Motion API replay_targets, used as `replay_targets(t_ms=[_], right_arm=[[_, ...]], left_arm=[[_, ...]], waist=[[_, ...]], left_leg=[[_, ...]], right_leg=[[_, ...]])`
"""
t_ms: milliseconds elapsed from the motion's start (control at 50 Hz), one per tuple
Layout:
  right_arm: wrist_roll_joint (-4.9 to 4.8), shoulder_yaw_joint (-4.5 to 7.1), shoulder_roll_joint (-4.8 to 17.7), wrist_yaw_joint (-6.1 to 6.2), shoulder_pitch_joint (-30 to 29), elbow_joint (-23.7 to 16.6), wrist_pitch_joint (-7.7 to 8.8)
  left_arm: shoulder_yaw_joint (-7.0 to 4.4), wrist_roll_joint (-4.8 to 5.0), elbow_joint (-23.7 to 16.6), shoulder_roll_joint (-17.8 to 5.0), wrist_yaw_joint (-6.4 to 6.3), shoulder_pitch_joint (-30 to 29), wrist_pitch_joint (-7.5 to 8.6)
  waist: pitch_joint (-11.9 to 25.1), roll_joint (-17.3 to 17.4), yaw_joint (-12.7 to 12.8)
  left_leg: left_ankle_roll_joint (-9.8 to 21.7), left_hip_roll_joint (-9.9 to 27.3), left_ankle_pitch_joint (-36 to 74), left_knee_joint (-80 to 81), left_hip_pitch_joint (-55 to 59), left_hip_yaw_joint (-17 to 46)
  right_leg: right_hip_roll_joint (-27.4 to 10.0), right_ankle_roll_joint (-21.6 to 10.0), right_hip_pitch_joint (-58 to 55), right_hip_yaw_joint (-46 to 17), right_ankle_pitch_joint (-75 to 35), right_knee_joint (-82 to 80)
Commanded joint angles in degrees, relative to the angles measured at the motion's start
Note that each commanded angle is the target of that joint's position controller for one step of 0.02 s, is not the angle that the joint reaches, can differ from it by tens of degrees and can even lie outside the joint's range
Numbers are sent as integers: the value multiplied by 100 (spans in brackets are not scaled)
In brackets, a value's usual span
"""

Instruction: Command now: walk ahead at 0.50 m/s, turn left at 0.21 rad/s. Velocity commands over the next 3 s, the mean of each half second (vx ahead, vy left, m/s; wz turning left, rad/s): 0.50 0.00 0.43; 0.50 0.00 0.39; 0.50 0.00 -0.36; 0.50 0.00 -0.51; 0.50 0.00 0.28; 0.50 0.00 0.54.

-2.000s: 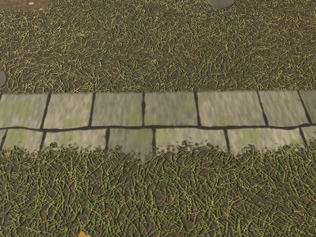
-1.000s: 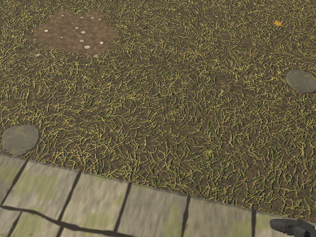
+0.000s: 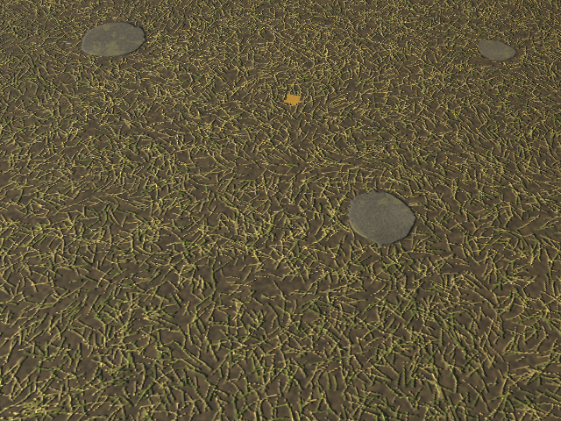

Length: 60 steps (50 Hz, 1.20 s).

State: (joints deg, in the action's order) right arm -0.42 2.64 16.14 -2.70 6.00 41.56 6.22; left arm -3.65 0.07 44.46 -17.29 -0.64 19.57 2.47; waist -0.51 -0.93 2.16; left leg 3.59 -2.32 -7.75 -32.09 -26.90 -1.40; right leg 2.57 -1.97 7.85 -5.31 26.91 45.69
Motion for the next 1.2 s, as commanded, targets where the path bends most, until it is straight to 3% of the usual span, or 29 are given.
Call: replay_targets(t_ms=[20, 40, 60, 120, 220, 340, 420, 440, 460, 480, 500, 520, 540, 580, 620, 680, 780, 880, 920, 940, 960, 980, 1000, 1020, 1040, 1060, 1080, 1120, 1200], right_arm=[[-113, 278, 899, 4, 1424, -18, -30], [-34, 253, 847, 27, 1141, -121, -75], [-3, 221, 766, 38, 973, -158, -109], [11, 179, 673, 111, 861, -220, -118], [-70, 275, 936, 287, 1231, -74, -167], [-133, 283, 910, 385, 1788, 118, -332], [-124, 323, 923, 422, 1609, 56, -424], [-106, 285, 799, 406, 1493, -12, -421], [-28, 183, 527, 373, 1372, -149, -393], [-113, 48, 101, 372, 2152, -261, -332], [-177, 85, 508, 376, 2258, -245, -306], [-182, 204, 914, 370, 1742, -238, -329], [-127, 226, 928, 369, 1355, -308, -362], [-72, 256, 764, 318, 1090, -425, -401], [-122, 213, 501, 270, 1125, -475, -468], [-72, 171, 379, 242, 830, -655, -502], [-57, 50, 187, 102, 51, -814, -368], [-67, 54, 325, -10, -651, -1136, -317], [-13, 160, 536, 0, -237, -1079, -310], [3, 296, 758, 39, 594, -829, -306], [37, 446, 1128, 128, 1541, -595, -331], [127, 551, 1758, 198, 1996, -535, -342], [104, 438, 1332, 202, 2115, -572, -332], [96, 335, 1088, 187, 1800, -500, -303], [59, 280, 899, 177, 1433, -468, -273], [57, 227, 682, 154, 1083, -441, -241], [78, 186, 506, 137, 833, -447, -185], [108, 209, 439, 125, 635, -357, -57], [177, 271, 526, 220, 692, -89, 35]], left_arm=[[-87, 114, -655, -748, 69, -96, 303], [-63, 103, -738, -706, 80, -506, 362], [-78, -8, -800, -665, 76, -732, 396], [-91, -112, -813, -493, 45, -560, 354], [-12, -100, -1001, -256, -1, -1352, 311], [3, 16, -1214, -252, 153, -2340, 453], [-125, 53, -1117, -512, 172, -1912, 546], [-210, 17, -987, -665, 128, -1360, 564], [-300, -73, -894, -941, 71, -484, 571], [-417, -137, -734, -1399, 51, 164, 485], [-351, 6, -664, -1029, 91, 219, 433], [-241, 22, -727, -618, 76, -75, 407], [-184, -18, -743, -482, 69, -361, 369], [-100, -71, -648, -279, 79, -689, 357], [-118, -51, -559, -299, 97, -767, 398], [-201, -33, -391, -543, 96, -736, 446], [-217, 23, -110, -745, 106, -484, 388], [-266, 184, 263, -1016, 117, 14, 234], [-268, 226, 368, -1129, 95, 18, 157], [-215, 238, 417, -1073, 83, -2, 123], [-106, 149, 360, -869, 71, 16, 151], [149, 32, 138, -150, 134, 550, 245], [56, 130, 298, -521, 151, 383, 354], [-76, 312, 111, -875, 169, -103, 371], [-58, 297, 44, -785, 150, -361, 363], [-70, 197, 59, -707, 120, -448, 319], [-95, 169, 135, -646, 102, -280, 219], [-60, 184, 249, -365, 88, -6, 43], [-66, 145, 81, -246, 63, -455, -48]], waist=[[961, 1021, -664], [530, 450, -615], [183, 191, -509], [223, 571, -208], [73, 497, -413], [-7, 592, -731], [94, 837, -362], [422, 794, -65], [1199, 430, 356], [2068, -1140, 176], [1935, -1514, 166], [1063, -814, 274], [539, -386, 213], [9, -415, -34], [-71, -555, -151], [-128, -373, -166], [-210, -156, 96], [-393, -245, 178], [-51, -418, -196], [420, -372, -678], [1087, -186, -1095], [2028, 1257, -871], [2553, 1054, -1071], [1565, 841, -1010], [955, 700, -799], [570, 618, -593], [379, 762, -372], [269, 737, -157], [-119, 505, -154]], left_leg=[[1307, 2019, -1842, 1651, 3969, 4070], [1169, 1791, -1438, 1706, 3245, 3466], [1134, 1581, -860, 1814, 2638, 3035], [1122, 1172, 311, 2019, 2001, 2404], [1009, 917, 944, 2043, 1618, 1865], [811, 903, 611, 1592, 1803, 2182], [626, 989, 893, 950, 2081, 2664], [466, 741, 1232, 403, 1893, 2508], [276, 456, 825, -957, 1243, 2128], [-131, -384, -1618, -2818, -694, 1289], [-206, -21, -2618, -3765, -1615, 1198], [-251, 245, -2123, -4092, -1873, 1211], [-297, 436, -1672, -4066, -1765, 998], [-330, 726, -1206, -3661, -1467, 912], [-358, 839, -1029, -3451, -1247, 762], [-462, 934, -519, -2898, -1453, 726], [-344, 759, 815, -1137, -967, 421], [-69, 548, 262, -196, -833, 142], [148, 264, -93, 121, 102, -114], [316, 87, 212, 424, 1360, -254], [543, 619, 532, 169, 3126, 329], [1451, 2378, -217, 440, 5215, 3102], [1554, 2683, -317, 1095, 5093, 4182], [1240, 2457, -205, 1188, 4370, 3138], [1040, 2182, 64, 1324, 3567, 2338], [914, 1944, 225, 1542, 2892, 1824], [814, 1753, 341, 1805, 2347, 1391], [857, 1709, 504, 2222, 1805, 959], [794, 1673, 1003, 2499, 1838, 148]], right_leg=[[-222, 26, 3669, -271, -5, 2840], [-426, -7, 3582, -138, -419, 2612], [-577, 21, 3483, -57, -696, 2175], [-717, 217, 2867, 37, -1072, 1341], [-537, 535, 2790, 130, -2315, -253], [-168, 510, 2220, 82, -3009, -1615], [-127, 228, 1347, 68, -2401, -2134], [-242, 35, 442, 87, -2481, -2312], [-1049, -348, -1048, -575, -2333, -2062], [-2391, -1263, -3125, -2795, -1626, -2187], [-2779, -1428, -3050, -3954, -440, -2603], [-2500, -1177, -2282, -3198, -200, -2765], [-2227, -983, -1545, -2381, -719, -2880], [-1808, -838, -539, -1397, -1631, -3220], [-1669, -851, -122, -818, -2031, -3503], [-1747, -990, -91, -246, -2705, -3721], [-1504, -837, -158, 654, -3184, -3754], [-1864, -738, -975, 691, -3657, -3474], [-1830, -601, -1107, 789, -5311, -2714], [-1608, -461, -811, 966, -5886, -1770], [-1358, -243, 301, 1051, -4878, -400], [-414, 174, 2636, 1042, -1052, 1956], [-230, 138, 3043, -83, 724, 2775], [-504, 95, 3517, -144, 426, 3001], [-772, 88, 3510, 24, -68, 2693], [-937, 129, 3344, 88, -458, 2377], [-1082, 158, 2955, 40, -796, 2193], [-1110, 249, 2562, 50, -1173, 2135], [-1079, 351, 3109, -148, -2106, 1357]])
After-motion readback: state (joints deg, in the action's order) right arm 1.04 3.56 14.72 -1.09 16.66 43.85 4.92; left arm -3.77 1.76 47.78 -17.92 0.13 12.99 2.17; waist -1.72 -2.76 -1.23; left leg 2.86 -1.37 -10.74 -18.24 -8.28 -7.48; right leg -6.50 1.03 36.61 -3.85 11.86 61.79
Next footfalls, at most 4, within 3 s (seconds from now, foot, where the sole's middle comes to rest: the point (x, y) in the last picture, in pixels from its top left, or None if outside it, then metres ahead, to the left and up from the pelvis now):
0.46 right None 0.43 -0.08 -0.76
0.96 left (179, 371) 0.58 0.29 -0.76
1.48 right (244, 250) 0.94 0.16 -0.76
1.98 left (181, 178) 1.21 0.38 -0.76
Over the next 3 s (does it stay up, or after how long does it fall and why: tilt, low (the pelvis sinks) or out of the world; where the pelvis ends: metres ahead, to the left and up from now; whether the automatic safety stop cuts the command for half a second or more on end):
stays up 1.56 0.37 0.00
